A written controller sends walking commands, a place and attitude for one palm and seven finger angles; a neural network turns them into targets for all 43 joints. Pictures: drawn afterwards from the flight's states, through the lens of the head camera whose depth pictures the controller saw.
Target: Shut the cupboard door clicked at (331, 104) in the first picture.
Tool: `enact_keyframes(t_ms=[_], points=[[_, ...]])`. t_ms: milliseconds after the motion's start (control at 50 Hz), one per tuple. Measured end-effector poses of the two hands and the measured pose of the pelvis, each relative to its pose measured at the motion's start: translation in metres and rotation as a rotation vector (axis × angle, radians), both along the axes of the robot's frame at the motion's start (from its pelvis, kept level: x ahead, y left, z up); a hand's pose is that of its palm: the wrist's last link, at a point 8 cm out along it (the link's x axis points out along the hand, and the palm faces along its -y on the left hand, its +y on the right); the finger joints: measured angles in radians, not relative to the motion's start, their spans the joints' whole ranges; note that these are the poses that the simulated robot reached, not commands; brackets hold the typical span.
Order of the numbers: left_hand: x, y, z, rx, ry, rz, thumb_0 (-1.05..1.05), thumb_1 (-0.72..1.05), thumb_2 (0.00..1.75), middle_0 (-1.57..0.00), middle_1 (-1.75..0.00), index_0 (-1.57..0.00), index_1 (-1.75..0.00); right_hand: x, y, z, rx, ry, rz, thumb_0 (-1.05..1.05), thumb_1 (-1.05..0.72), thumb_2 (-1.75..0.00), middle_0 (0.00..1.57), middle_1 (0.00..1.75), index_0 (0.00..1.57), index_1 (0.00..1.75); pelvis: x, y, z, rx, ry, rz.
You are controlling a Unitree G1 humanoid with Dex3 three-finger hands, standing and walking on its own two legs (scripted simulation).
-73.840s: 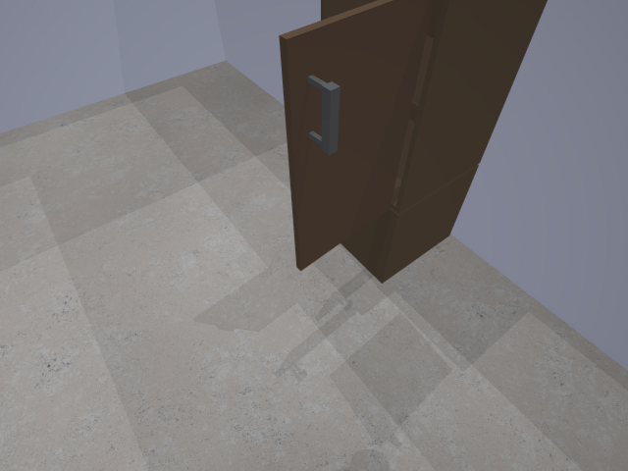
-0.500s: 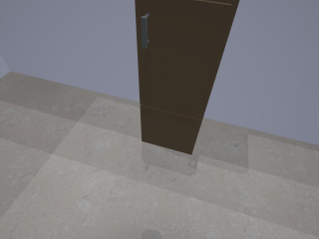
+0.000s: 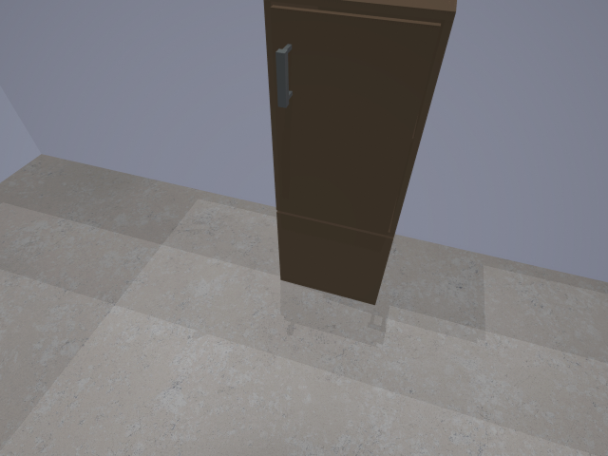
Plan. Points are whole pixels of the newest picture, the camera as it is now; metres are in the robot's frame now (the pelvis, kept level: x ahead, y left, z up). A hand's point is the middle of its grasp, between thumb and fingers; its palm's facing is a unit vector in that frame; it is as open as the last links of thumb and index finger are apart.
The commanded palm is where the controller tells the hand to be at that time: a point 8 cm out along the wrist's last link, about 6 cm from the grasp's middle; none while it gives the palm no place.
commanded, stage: let the arm hang, fingers relaxed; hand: left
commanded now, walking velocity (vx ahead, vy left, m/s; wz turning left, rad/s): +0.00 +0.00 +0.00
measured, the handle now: (285, 75) +0.87 +0.09 +0.11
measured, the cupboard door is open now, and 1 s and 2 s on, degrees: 0 0 0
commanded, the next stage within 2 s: look to check the result in 0.30 s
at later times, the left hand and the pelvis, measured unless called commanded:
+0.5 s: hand out of the picture +0.02 +0.19 -0.17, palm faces +0.01 -0.98 -0.22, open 7.4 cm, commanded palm none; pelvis +0.01 -0.01 +0.00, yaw +0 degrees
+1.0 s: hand out of the picture +0.05 +0.20 -0.17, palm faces +0.00 -0.97 -0.25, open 7.4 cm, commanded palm none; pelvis +0.02 -0.01 +0.01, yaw +0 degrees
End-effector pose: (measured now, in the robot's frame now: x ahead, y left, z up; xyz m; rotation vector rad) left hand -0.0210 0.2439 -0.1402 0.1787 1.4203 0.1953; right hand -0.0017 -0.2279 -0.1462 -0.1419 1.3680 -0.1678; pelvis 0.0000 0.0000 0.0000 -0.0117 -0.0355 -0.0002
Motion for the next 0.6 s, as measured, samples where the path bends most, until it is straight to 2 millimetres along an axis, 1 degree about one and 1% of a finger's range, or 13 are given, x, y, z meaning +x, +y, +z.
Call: enact_keyframes(t_ms=[120,220,380,500,600], points=[[0.027,-0.007,0.0,-0.017,-0.073,-0.022,0.0,0.9,0.9,-0.2,-0.3,-0.2,-0.3,0.015,-0.003,0.003,-0.007,-0.043,0.006,0.01,-0.9,-0.9,0.2,0.3,0.2,0.3,0.001,0.0,0.001,0.004,0.003,-0.002],[0.037,-0.013,-0.001,-0.033,-0.088,-0.032,0.0,0.9,0.9,-0.2,-0.3,-0.2,-0.3,0.019,-0.01,0.006,-0.024,-0.048,0.007,0.01,-0.9,-0.9,0.2,0.3,0.2,0.3,0.003,-0.002,0.001,0.004,0.003,-0.002],[0.037,-0.014,-0.003,-0.037,-0.059,-0.032,0.0,0.9,0.9,-0.2,-0.3,-0.2,-0.3,0.018,-0.022,0.01,-0.051,-0.022,0.006,0.01,-0.9,-0.9,0.2,0.3,0.2,0.3,0.007,-0.004,0.003,0.002,0.0,-0.003],[0.033,-0.009,-0.001,-0.024,-0.03,-0.029,0.0,0.9,0.9,-0.2,-0.3,-0.2,-0.3,0.017,-0.026,0.011,-0.059,-0.001,0.008,0.01,-0.9,-0.9,0.2,0.3,0.2,0.3,0.01,-0.005,0.003,0.002,0.0,-0.003],[0.033,-0.003,0.001,-0.008,-0.018,-0.029,0.0,0.9,0.9,-0.2,-0.3,-0.2,-0.3,0.022,-0.028,0.011,-0.06,0.003,0.012,0.01,-0.9,-0.9,0.2,0.3,0.2,0.3,0.013,-0.005,0.004,0.002,0.0,-0.004]])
